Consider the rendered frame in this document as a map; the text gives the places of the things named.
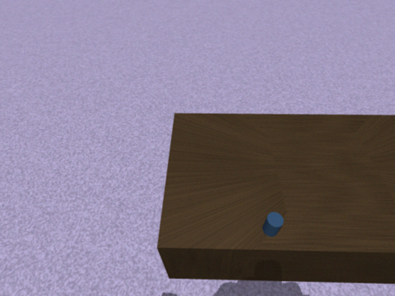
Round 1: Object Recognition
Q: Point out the can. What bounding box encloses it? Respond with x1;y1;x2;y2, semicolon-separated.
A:
262;212;284;237

